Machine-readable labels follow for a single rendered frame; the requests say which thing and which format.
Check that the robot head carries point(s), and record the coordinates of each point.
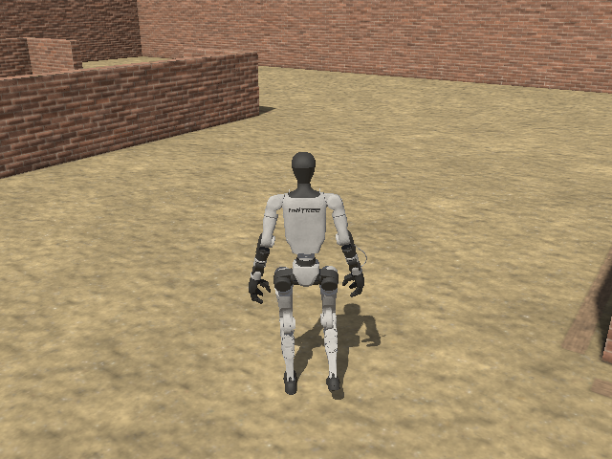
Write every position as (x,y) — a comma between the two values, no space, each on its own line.
(303,165)

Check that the right robot hand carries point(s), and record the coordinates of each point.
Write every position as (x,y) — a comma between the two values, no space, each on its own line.
(359,283)

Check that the robot left forearm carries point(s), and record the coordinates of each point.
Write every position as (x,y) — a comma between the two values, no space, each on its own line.
(260,260)

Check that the left robot hand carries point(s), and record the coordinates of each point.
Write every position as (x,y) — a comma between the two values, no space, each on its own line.
(254,291)

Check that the humanoid robot torso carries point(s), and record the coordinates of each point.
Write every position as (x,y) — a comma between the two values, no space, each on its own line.
(305,227)

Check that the robot right upper arm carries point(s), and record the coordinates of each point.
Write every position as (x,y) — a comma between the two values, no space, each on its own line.
(334,202)

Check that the robot right forearm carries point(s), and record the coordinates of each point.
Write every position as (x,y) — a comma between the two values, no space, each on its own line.
(352,257)

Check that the robot left upper arm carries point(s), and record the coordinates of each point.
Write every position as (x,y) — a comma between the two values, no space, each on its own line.
(269,221)

